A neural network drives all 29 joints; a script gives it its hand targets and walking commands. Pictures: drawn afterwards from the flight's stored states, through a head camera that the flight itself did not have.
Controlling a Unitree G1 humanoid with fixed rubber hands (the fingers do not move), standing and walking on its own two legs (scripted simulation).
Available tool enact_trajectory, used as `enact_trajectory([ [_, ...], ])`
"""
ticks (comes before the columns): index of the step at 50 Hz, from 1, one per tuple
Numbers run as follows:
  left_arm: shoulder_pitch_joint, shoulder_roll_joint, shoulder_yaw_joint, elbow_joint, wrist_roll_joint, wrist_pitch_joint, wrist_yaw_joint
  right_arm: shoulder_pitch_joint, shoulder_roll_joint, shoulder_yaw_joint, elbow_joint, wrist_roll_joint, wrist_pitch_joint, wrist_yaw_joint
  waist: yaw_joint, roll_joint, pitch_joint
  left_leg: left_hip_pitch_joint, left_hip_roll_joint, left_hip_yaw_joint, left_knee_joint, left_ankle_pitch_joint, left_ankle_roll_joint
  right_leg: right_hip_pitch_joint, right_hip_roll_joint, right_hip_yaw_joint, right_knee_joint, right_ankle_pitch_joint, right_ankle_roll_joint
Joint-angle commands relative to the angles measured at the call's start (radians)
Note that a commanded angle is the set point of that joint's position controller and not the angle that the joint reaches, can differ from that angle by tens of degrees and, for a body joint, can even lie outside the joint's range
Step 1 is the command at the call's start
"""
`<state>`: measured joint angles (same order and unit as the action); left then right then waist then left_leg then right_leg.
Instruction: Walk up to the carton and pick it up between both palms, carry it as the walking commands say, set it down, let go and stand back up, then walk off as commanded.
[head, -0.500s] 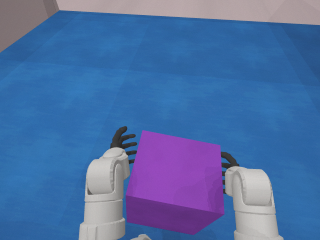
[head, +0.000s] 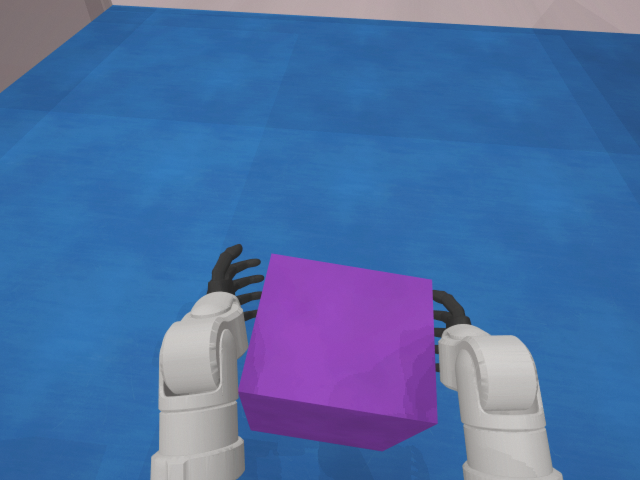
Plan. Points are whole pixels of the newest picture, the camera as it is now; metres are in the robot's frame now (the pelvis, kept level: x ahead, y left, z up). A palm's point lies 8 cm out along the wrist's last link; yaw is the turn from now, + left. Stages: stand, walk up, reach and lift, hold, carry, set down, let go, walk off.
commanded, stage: carry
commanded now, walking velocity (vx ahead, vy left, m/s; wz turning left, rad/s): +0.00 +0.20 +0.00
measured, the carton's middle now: (332, 362) +0.28 +0.01 -0.02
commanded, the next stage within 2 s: none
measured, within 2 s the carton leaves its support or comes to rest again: neither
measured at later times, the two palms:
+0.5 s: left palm (182, 366) +0.24 +0.16 +0.09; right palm (440, 431) +0.18 -0.10 +0.05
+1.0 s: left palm out of the picture +0.13 +0.30 +0.07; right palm out of the picture +0.13 +0.04 +0.06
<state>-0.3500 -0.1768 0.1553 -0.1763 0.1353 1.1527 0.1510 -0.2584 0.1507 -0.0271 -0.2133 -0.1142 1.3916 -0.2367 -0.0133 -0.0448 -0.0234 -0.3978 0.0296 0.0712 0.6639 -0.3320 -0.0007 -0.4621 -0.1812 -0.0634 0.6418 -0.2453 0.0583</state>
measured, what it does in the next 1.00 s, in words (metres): walks backwards: right foot, then left foot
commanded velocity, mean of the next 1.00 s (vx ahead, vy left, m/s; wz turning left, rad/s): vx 0.00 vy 0.20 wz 0.00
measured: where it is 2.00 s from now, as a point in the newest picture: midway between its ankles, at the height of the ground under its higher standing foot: outside the picture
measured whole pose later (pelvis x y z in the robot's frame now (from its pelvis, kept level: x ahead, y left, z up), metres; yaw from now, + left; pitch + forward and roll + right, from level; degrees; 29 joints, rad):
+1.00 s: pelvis -0.17 +0.15 -0.01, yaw +2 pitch +1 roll -1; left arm -0.40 -0.19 0.11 -0.13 0.03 1.20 0.40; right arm -0.35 0.18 -0.13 -0.15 -0.18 1.37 -0.19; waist 0.06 -0.02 0.02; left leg -0.52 0.00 0.08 0.79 -0.38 0.02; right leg -0.46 -0.13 -0.12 0.73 -0.27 0.05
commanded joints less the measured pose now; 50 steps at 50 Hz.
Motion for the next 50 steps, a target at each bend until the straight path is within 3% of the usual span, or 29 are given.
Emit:
enact_trajectory([
  [1,-0.399,-1.140,-0.730,0.023,-0.486,0.098,-0.306,-0.966,0.918,0.572,-0.447,0.481,-0.185,0.349,0.022,0.119,-0.541,0.180,0.109,-0.020,-0.027,0.727,0.036,0.277,-0.032,-0.033,-0.018,0.329,-0.040],
  [3,-0.416,-1.119,-0.754,-0.029,-0.528,0.099,-0.311,-0.978,0.916,0.556,-0.462,0.481,-0.182,0.342,0.024,0.073,-0.546,0.166,0.121,-0.050,-0.043,0.580,0.066,0.253,-0.053,-0.020,0.017,0.299,-0.037],
  [4,-0.458,-1.094,-0.768,-0.102,-0.518,0.103,-0.296,-0.884,0.954,0.541,-0.379,0.476,-0.168,0.349,0.023,0.170,-0.558,0.194,0.136,-0.058,-0.060,0.572,0.065,0.187,-0.038,-0.041,0.061,0.240,-0.025],
  [6,-0.304,-1.110,-0.770,0.044,-0.487,0.120,-0.311,-0.727,0.905,0.505,-0.265,0.401,-0.158,0.348,0.014,0.284,-0.455,0.289,0.218,-0.189,-0.198,0.526,0.124,-0.042,0.044,-0.108,0.159,-0.146,0.000],
  [8,-0.314,-1.116,-0.769,0.096,-0.495,0.127,-0.324,-0.786,0.898,0.501,-0.276,0.387,-0.169,0.345,-0.004,0.315,-0.478,0.315,0.254,-0.275,-0.257,0.411,0.196,-0.130,0.090,-0.082,0.360,-0.389,-0.017],
  [11,-0.415,-1.138,-0.767,0.045,-0.535,0.120,-0.336,-0.872,0.912,0.505,-0.319,0.409,-0.176,0.347,0.003,0.244,-0.455,0.222,0.247,-0.224,-0.236,0.334,0.204,-0.126,0.082,-0.037,0.442,-0.320,-0.026],
  [14,-0.439,-1.137,-0.776,-0.001,-0.563,0.126,-0.339,-0.854,0.916,0.486,-0.348,0.403,-0.191,0.334,0.017,0.283,-0.481,0.215,0.209,-0.195,-0.206,0.419,0.164,0.031,0.107,-0.065,0.177,-0.213,-0.042],
  [16,-0.345,-1.127,-0.730,0.043,-0.521,0.134,-0.338,-0.837,0.926,0.517,-0.345,0.405,-0.175,0.324,0.057,0.181,-0.486,0.124,0.167,-0.139,-0.098,0.353,0.112,0.255,0.019,0.042,-0.175,0.006,-0.064],
  [17,-0.338,-1.106,-0.691,0.051,-0.513,0.124,-0.332,-0.868,0.959,0.538,-0.338,0.445,-0.178,0.326,0.057,-0.056,-0.542,0.005,0.110,-0.117,0.006,0.269,0.065,0.403,-0.120,0.215,-0.272,0.147,-0.099],
  [18,-0.358,-1.105,-0.691,0.043,-0.511,0.119,-0.335,-0.856,0.984,0.561,-0.340,0.456,-0.177,0.327,0.035,-0.263,-0.513,-0.157,0.025,-0.070,0.178,-0.071,0.011,0.470,-0.356,0.497,-0.287,0.499,-0.181],
  [19,-0.286,-1.099,-0.670,0.085,-0.480,0.115,-0.329,-0.913,0.958,0.577,-0.369,0.471,-0.173,0.341,0.037,-0.257,-0.471,-0.210,0.015,-0.054,0.256,-0.149,-0.014,0.441,-0.404,0.485,-0.279,0.502,-0.255],
  [20,-0.265,-1.109,-0.651,0.089,-0.478,0.109,-0.328,-0.975,0.957,0.603,-0.445,0.495,-0.179,0.338,0.042,-0.271,-0.509,-0.207,0.016,-0.101,0.299,-0.111,-0.002,0.466,-0.336,0.408,-0.232,0.545,-0.264],
  [22,-0.344,-1.102,-0.612,0.096,-0.470,0.099,-0.330,-1.039,0.952,0.653,-0.422,0.531,-0.173,0.348,0.036,-0.276,-0.429,-0.174,0.021,-0.068,0.247,-0.089,0.002,0.367,-0.255,0.265,-0.233,0.406,-0.187],
  [23,-0.300,-1.097,-0.600,0.099,-0.439,0.097,-0.316,-1.107,0.947,0.657,-0.463,0.554,-0.179,0.350,0.039,-0.151,-0.496,-0.146,0.006,-0.058,0.166,-0.078,-0.005,0.427,-0.228,0.233,-0.194,0.435,-0.186],
  [26,-0.376,-1.093,-0.609,0.031,-0.432,0.099,-0.287,-0.974,0.971,0.641,-0.362,0.551,-0.148,0.362,0.035,-0.152,-0.491,-0.081,0.015,-0.039,0.026,-0.078,-0.003,0.414,-0.225,0.168,-0.136,0.552,-0.195],
  [28,-0.294,-1.056,-0.568,0.056,-0.382,0.103,-0.278,-0.932,0.957,0.668,-0.337,0.560,-0.134,0.368,0.031,-0.257,-0.502,-0.014,-0.024,0.002,-0.098,-0.029,-0.007,0.411,-0.175,0.113,-0.134,0.482,-0.138],
  [31,-0.251,-1.081,-0.547,0.162,-0.364,0.112,-0.281,-1.004,0.960,0.678,-0.368,0.551,-0.129,0.363,0.035,-0.178,-0.580,0.164,0.071,-0.094,-0.157,0.322,0.012,0.362,-0.092,0.040,-0.003,0.552,-0.040],
  [32,-0.280,-1.041,-0.572,0.084,-0.364,0.108,-0.277,-0.938,0.965,0.672,-0.322,0.548,-0.126,0.378,0.039,-0.057,-0.532,0.166,0.111,-0.109,-0.158,0.286,0.034,0.271,-0.050,-0.002,-0.014,0.279,-0.018],
  [33,-0.383,-1.034,-0.600,0.012,-0.387,0.103,-0.278,-0.990,0.966,0.667,-0.331,0.559,-0.132,0.374,0.031,0.031,-0.537,0.201,0.171,-0.154,-0.148,0.482,0.070,0.212,0.007,-0.057,0.034,0.175,-0.005],
  [35,-0.376,-1.090,-0.650,0.073,-0.408,0.119,-0.289,-0.942,0.964,0.618,-0.274,0.520,-0.124,0.379,0.033,0.162,-0.484,0.208,0.171,-0.155,-0.152,0.558,0.089,0.143,0.042,-0.060,0.077,0.031,-0.023],
  [36,-0.414,-1.075,-0.672,0.025,-0.429,0.109,-0.294,-0.910,0.969,0.609,-0.275,0.508,-0.137,0.377,0.035,0.136,-0.549,0.267,0.197,-0.162,-0.153,0.534,0.100,0.114,0.048,-0.064,0.092,-0.028,-0.032],
  [37,-0.472,-1.110,-0.711,-0.004,-0.473,0.115,-0.303,-0.928,0.977,0.582,-0.296,0.493,-0.139,0.377,0.018,0.196,-0.481,0.251,0.213,-0.203,-0.196,0.586,0.125,0.038,0.108,-0.114,0.154,-0.147,-0.018],
  [39,-0.474,-1.137,-0.743,0.027,-0.489,0.126,-0.310,-0.889,0.969,0.537,-0.263,0.451,-0.142,0.370,0.013,0.356,-0.502,0.276,0.252,-0.218,-0.252,0.382,0.152,-0.030,0.099,-0.066,0.273,-0.300,-0.047],
  [43,-0.522,-1.151,-0.713,0.097,-0.532,0.141,-0.339,-1.007,0.965,0.497,-0.270,0.434,-0.157,0.345,0.014,0.228,-0.407,0.068,0.195,-0.136,-0.244,0.058,0.132,0.134,0.103,-0.075,0.085,-0.114,-0.054],
  [45,-0.466,-1.136,-0.708,0.102,-0.525,0.142,-0.348,-0.957,0.954,0.496,-0.280,0.410,-0.163,0.340,0.037,0.031,-0.431,-0.019,0.116,-0.070,-0.072,0.018,0.055,0.278,-0.049,0.117,-0.184,-0.032,-0.075],
  [46,-0.483,-1.135,-0.713,0.079,-0.535,0.140,-0.346,-0.911,0.965,0.481,-0.261,0.412,-0.164,0.342,0.033,-0.107,-0.445,-0.085,0.040,-0.026,0.072,0.021,0.025,0.321,-0.228,0.333,-0.255,0.166,-0.135],
  [47,-0.520,-1.118,-0.708,0.058,-0.540,0.127,-0.343,-1.000,0.984,0.511,-0.287,0.444,-0.176,0.342,0.025,-0.208,-0.443,-0.121,0.012,-0.015,0.217,-0.134,-0.015,0.262,-0.337,0.460,-0.303,0.160,-0.197],
  [49,-0.575,-1.123,-0.685,0.050,-0.540,0.125,-0.337,-1.000,1.014,0.546,-0.233,0.470,-0.159,0.348,0.030,-0.182,-0.404,-0.007,0.037,-0.081,0.133,-0.100,0.015,0.162,-0.285,0.375,-0.323,-0.042,-0.194],
  [50,-0.590,-1.126,-0.680,0.024,-0.540,0.127,-0.329,-0.956,1.034,0.549,-0.201,0.481,-0.152,0.356,0.022,-0.098,-0.408,0.139,0.038,-0.062,0.041,-0.049,0.003,0.046,-0.199,0.204,-0.220,-0.100,-0.127],
])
